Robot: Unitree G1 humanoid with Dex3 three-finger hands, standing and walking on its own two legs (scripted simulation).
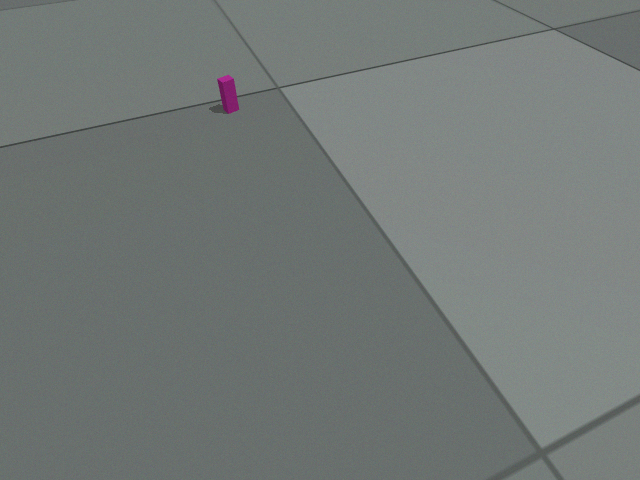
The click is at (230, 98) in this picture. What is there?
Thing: carton on end
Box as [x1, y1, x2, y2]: [217, 75, 238, 113]
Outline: 226,75 218,78 217,80 223,108 229,113 237,110 238,105 233,78
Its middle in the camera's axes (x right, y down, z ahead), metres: -0.52 -0.84 +2.29
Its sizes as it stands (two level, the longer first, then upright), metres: 0.073 0.059 0.193
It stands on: the floor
